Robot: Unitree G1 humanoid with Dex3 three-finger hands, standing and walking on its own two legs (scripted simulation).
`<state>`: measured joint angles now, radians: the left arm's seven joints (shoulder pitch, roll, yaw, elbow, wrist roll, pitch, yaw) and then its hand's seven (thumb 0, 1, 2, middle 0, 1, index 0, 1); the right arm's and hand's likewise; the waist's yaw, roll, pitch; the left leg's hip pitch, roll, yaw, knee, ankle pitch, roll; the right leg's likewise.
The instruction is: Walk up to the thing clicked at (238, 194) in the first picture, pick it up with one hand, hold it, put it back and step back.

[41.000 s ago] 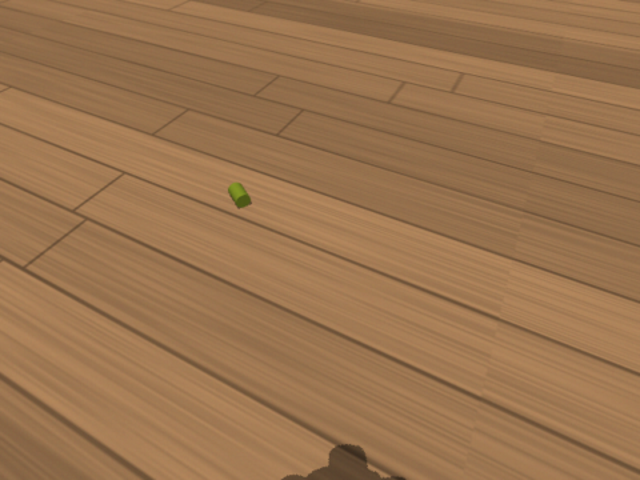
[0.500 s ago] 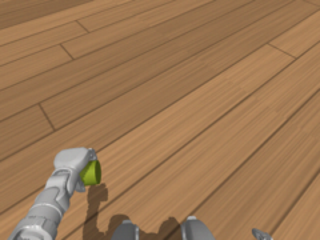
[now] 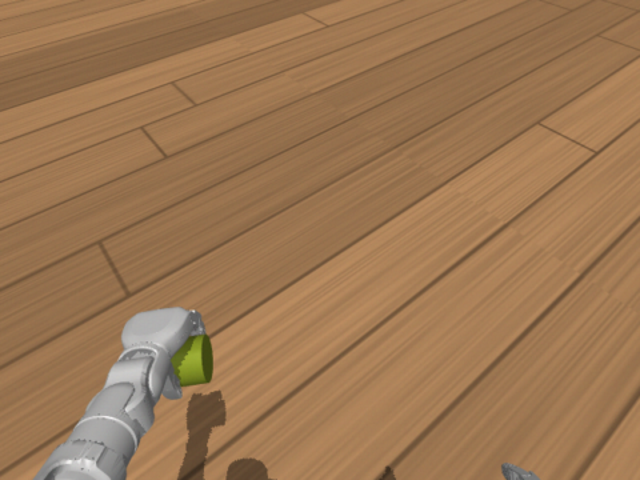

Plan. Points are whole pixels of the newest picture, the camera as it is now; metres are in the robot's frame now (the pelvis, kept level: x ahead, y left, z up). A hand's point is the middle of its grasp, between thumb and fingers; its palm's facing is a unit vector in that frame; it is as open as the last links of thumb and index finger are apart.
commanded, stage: hold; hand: left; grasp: from above
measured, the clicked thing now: (173, 363) +0.32 +0.23 -0.10
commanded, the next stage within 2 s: crouch in 1.78 s
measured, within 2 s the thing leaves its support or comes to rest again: neither
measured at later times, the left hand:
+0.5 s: hand (166, 345) +0.32 +0.22 -0.04, palm faces -0.46 -0.05 -0.89, open 9.7 cm
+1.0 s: hand (163, 361) +0.29 +0.21 -0.02, palm faces -0.46 -0.06 -0.89, open 9.7 cm
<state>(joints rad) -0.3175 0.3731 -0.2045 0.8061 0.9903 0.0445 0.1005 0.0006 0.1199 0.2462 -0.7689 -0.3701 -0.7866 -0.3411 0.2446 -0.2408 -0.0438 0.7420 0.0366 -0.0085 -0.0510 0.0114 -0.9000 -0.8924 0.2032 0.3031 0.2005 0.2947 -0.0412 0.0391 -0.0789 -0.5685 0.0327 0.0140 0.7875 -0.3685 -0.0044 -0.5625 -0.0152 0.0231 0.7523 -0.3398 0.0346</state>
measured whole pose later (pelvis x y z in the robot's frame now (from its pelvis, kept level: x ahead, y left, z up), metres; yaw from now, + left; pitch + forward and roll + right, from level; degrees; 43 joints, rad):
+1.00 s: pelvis +0.00 -0.01 +0.02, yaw +0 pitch +2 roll +0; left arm -0.24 0.38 -0.22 0.65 0.99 0.02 -0.02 0.00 0.12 0.25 -0.79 -0.33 -0.80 -0.31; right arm 0.21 -0.26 -0.04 0.67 0.05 0.07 -0.04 0.01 -0.90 -0.89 0.20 0.30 0.20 0.29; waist 0.00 0.05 -0.02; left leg -0.31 0.03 0.03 0.55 -0.26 -0.01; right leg -0.33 -0.02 0.03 0.55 -0.25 0.02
